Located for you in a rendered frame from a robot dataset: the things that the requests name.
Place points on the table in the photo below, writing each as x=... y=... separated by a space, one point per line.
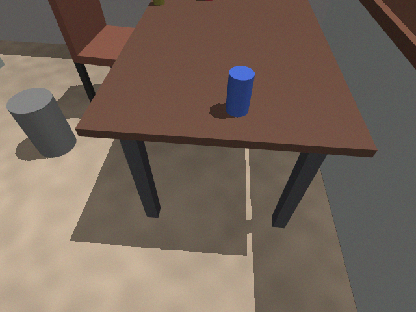
x=169 y=84

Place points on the chair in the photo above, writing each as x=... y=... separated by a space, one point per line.
x=88 y=38

